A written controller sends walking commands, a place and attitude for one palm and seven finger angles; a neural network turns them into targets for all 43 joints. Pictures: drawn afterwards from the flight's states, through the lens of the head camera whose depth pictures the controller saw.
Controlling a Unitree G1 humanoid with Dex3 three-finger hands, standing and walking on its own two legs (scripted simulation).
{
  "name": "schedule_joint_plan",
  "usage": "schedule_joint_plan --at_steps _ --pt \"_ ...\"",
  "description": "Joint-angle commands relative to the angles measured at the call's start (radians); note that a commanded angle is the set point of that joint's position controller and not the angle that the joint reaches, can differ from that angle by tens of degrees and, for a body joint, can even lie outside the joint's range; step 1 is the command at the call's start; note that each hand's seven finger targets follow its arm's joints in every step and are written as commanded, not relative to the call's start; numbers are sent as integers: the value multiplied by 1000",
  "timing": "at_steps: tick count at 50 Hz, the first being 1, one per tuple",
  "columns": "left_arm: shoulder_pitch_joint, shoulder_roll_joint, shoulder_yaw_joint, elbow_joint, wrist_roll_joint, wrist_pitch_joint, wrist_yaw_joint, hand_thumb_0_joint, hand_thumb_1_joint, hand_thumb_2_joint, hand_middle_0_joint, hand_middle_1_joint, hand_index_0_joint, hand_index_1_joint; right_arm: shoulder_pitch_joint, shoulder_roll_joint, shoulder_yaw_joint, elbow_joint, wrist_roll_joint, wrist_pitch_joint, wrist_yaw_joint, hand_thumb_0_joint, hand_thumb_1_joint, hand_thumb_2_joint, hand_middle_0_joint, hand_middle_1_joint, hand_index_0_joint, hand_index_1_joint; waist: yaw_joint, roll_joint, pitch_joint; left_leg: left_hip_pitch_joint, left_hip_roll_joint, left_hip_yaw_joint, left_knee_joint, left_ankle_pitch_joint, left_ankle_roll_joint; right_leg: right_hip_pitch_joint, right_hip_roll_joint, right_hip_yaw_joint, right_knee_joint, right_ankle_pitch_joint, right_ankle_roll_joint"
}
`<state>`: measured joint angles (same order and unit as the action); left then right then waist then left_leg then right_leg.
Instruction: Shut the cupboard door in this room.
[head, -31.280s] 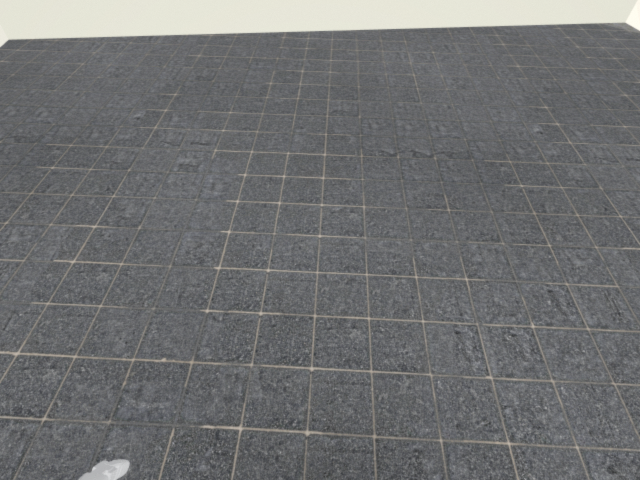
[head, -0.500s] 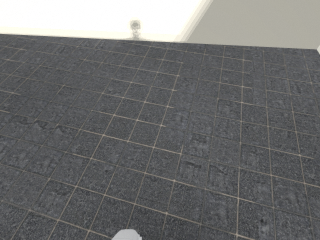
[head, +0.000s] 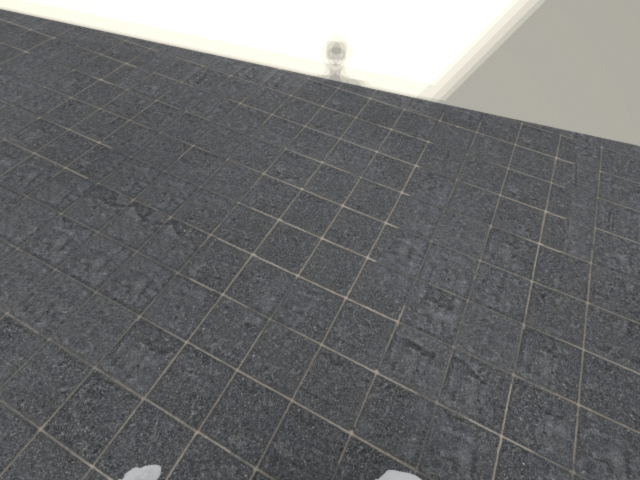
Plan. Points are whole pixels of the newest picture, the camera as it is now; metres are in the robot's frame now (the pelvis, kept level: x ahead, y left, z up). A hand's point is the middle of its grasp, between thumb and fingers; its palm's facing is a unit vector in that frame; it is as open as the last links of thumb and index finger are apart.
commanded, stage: turn or walk to find it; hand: left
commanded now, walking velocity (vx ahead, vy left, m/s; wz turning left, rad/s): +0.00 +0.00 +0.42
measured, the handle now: out of the picture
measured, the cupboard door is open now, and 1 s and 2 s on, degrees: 90 90 90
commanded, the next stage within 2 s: none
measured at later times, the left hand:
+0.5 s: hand out of the picture -0.03 +0.18 -0.18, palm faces +0.29 -0.93 -0.24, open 7.4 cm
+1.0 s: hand out of the picture -0.03 +0.18 -0.16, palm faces +0.45 -0.85 -0.27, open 7.4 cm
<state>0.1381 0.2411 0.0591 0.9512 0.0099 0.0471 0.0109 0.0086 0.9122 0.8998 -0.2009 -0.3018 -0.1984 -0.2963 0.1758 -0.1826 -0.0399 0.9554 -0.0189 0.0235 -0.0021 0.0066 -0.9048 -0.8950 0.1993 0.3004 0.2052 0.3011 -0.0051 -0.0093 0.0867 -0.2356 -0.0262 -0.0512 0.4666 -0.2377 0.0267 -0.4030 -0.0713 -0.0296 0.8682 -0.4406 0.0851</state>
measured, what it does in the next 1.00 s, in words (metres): steps on the spot, turning left: right foot, then left foot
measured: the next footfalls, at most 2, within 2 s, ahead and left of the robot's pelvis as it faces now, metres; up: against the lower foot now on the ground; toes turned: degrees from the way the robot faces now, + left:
right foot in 0.10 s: +0.04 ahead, -0.14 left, +0.00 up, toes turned -1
left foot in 0.54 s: -0.03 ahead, +0.11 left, +0.00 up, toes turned +20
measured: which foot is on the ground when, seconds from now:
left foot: down 0.00-0.10, up 0.12-0.52, down 0.54-0.96, up 0.98-1.00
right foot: up 0.00-0.08, down 0.10-0.54, up 0.56-0.94, down 0.96-1.00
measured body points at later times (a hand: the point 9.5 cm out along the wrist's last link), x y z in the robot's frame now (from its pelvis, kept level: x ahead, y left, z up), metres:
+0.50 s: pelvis -0.02 -0.02 -0.01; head +0.02 -0.01 +0.44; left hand -0.05 +0.23 -0.16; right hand +0.12 -0.25 -0.15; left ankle -0.07 +0.10 -0.72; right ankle +0.00 -0.14 -0.74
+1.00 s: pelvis -0.03 -0.04 -0.01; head +0.01 -0.04 +0.43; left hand -0.06 +0.23 -0.14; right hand +0.14 -0.23 -0.17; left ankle -0.08 +0.09 -0.73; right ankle +0.02 -0.14 -0.74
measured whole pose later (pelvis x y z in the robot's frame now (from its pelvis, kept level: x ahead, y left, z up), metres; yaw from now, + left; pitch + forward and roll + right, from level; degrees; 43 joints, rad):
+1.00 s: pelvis -0.03 -0.04 -0.01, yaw +27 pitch +0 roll +0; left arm 0.15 0.19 0.04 0.92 0.02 0.00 0.01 0.01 0.91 0.90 -0.20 -0.30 -0.20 -0.30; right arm 0.18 -0.22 -0.07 0.96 -0.01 0.05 0.00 0.01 -0.91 -0.90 0.20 0.30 0.20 0.30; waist -0.01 0.05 0.08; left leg -0.37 -0.04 -0.09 0.73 -0.41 -0.01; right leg -0.28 -0.05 -0.09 0.59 -0.31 0.00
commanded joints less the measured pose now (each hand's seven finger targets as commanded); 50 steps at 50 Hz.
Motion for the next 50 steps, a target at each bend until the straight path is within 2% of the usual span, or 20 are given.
schedule_joint_plan --at_steps 1,3,4,5,6,9,11,19,24,25,27,28,31,33,40,45,46,47,48,50 --pt "50 67 8 -69 -6 -29 6 0 900 900 -200 -300 -200 -300 13 -215 -68 -51 -5 -7 -11 0 -900 -900 200 300 200 300 -3 183 -131 73 227 -253 -56 479 132 83 40 -25 -207 41 -12" --pt "108 79 14 -54 -5 -42 10 0 900 900 -200 -300 -200 -300 3 -199 -66 -57 2 -6 -9 0 -900 -900 200 300 200 300 33 142 -146 -40 182 -246 3 360 83 258 30 -31 -420 221 -19" --pt "143 122 21 -51 2 -53 14 0 900 900 -200 -300 -200 -300 16 -163 -62 -60 10 -9 -4 0 -900 -900 200 300 200 300 42 25 -168 -138 122 -198 92 200 30 384 -65 51 -523 288 -43" --pt "152 204 38 -51 17 -61 22 0 900 900 -200 -300 -200 -300 27 -102 -51 -81 15 -13 3 0 -900 -900 200 300 200 300 46 -232 -170 -305 -20 -28 283 -136 -43 462 -312 284 -556 387 -142" --pt "151 219 43 -67 11 -57 23 0 900 900 -200 -300 -200 -300 -4 -131 -61 -97 8 2 -2 0 -900 -900 200 300 200 300 63 -244 -138 -297 -20 -16 485 -360 -52 327 -434 332 -578 466 -243" --pt "24 130 27 -97 8 -56 24 0 900 900 -200 -300 -200 -300 15 -129 -68 -43 0 25 11 0 -900 -900 200 300 200 300 -2 -128 -39 -302 35 -32 745 -218 -60 190 -291 149 -559 407 -226" --pt "6 109 23 -103 11 -60 24 0 900 900 -200 -300 -200 -300 50 -114 -62 -25 1 28 18 0 -900 -900 200 300 200 300 -15 -152 -51 -283 47 -2 739 -163 -76 193 -252 54 -550 436 -195" --pt "155 173 40 -49 20 -56 18 0 900 900 -200 -300 -200 -300 -67 -95 -34 -47 10 16 16 0 -900 -900 200 300 200 300 62 -191 -109 -210 47 92 385 -242 -89 351 -280 1 -476 671 -223" --pt "131 191 46 -34 13 -45 15 0 900 900 -200 -300 -200 -300 -7 -109 -28 -36 11 1 12 0 -900 -900 200 300 200 300 20 -185 -135 -12 38 150 73 -76 -67 279 -274 -69 -376 604 -160" --pt "117 175 45 -37 6 -39 13 0 900 900 -200 -300 -200 -300 29 -136 -35 -28 10 -7 14 0 -900 -900 200 300 200 300 -10 -118 -151 103 64 122 -51 41 -52 197 -252 -104 -299 505 -115" --pt "98 66 16 -90 2 -25 5 0 900 900 -200 -300 -200 -300 94 -303 -72 -33 1 -12 7 0 -900 -900 200 300 200 300 -47 322 -141 238 433 -317 -156 459 133 -149 -57 -144 51 -207 -8" --pt "19 82 13 -92 8 -8 15 0 900 900 -200 -300 -200 -300 121 -294 -72 -10 -2 -10 -6 0 -900 -900 200 300 200 300 -81 301 -122 137 428 -322 -179 383 167 -126 -59 -36 150 -205 -16" --pt "37 88 25 -51 7 -13 -4 0 900 900 -200 -300 -200 -300 -10 -221 -49 -41 -4 -14 -19 0 -900 -900 200 300 200 300 -8 185 -78 92 301 -192 -149 328 138 -146 -47 0 229 -25 -18" --pt "72 85 21 -33 6 -14 -6 0 900 900 -200 -300 -200 -300 -23 -215 -45 -48 0 -19 -19 0 -900 -900 200 300 200 300 4 162 -103 123 264 -142 -140 372 127 -131 -36 -4 211 13 -7" --pt "27 65 10 -69 1 -19 0 0 900 900 -200 -300 -200 -300 18 -224 -62 -47 -4 -10 -12 0 -900 -900 200 300 200 300 -24 156 -117 134 256 -199 -103 417 147 -58 2 -16 -10 -20 0" --pt "132 69 13 -46 -4 -36 5 0 900 900 -200 -300 -200 -300 -31 -212 -66 -66 -1 -2 -8 0 -900 -900 200 300 200 300 29 159 -139 -18 200 -232 -22 342 101 200 36 -44 -349 156 -17" --pt "166 96 17 -41 0 -46 8 0 900 900 -200 -300 -200 -300 -30 -191 -65 -68 6 -4 -4 0 -900 -900 200 300 200 300 46 90 -151 -80 154 -206 38 247 57 301 4 -21 -481 251 -25" --pt "183 168 31 -41 14 -58 16 0 900 900 -200 -300 -200 -300 -7 -133 -55 -81 14 -7 2 0 -900 -900 200 300 200 300 49 -119 -169 -243 48 -89 205 8 -9 425 -198 173 -554 285 -83" --pt "171 227 40 -60 19 -56 17 0 900 900 -200 -300 -200 -300 -28 -107 -52 -108 12 -4 4 0 -900 -900 200 300 200 300 59 -271 -121 -329 -43 2 414 -338 -50 365 -397 337 -587 386 -202" --pt "109 182 40 -78 10 -55 21 0 900 900 -200 -300 -200 -300 -49 -152 -70 -83 2 22 5 0 -900 -900 200 300 200 300 38 -229 -47 -313 10 -58 689 -298 -44 175 -360 302 -616 291 -241"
